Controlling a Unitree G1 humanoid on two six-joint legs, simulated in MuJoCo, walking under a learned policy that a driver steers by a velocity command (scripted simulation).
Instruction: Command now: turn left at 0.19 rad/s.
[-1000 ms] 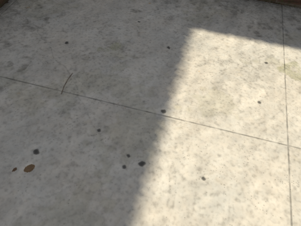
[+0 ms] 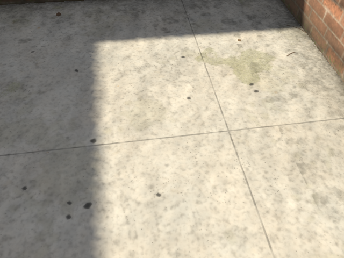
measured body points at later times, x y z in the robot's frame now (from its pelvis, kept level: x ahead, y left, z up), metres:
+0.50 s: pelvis +0.03 +0.04 +0.00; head +0.05 +0.06 +0.45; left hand +0.00 +0.34 -0.12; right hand +0.29 -0.15 -0.08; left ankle +0.03 +0.18 -0.71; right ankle -0.01 -0.12 -0.74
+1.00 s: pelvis +0.23 +0.16 -0.01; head +0.26 +0.18 +0.44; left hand +0.36 +0.45 -0.10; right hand +0.36 -0.10 -0.12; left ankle +0.04 +0.18 -0.74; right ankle +0.46 +0.11 -0.71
